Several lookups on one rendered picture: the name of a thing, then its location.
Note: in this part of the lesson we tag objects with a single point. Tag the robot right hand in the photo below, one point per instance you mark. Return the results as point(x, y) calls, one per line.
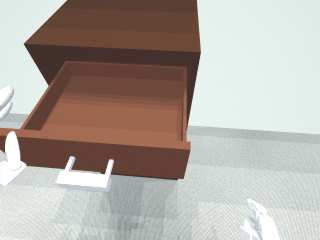
point(262, 229)

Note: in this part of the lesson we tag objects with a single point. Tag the handle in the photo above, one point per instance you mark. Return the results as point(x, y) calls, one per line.
point(85, 181)

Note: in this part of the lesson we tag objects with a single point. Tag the cabinet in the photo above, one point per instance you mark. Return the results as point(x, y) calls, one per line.
point(135, 32)

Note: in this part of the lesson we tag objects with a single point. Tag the drawer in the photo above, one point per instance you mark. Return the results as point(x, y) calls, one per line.
point(135, 115)

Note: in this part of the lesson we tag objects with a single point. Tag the robot left hand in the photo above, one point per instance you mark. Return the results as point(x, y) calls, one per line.
point(9, 170)

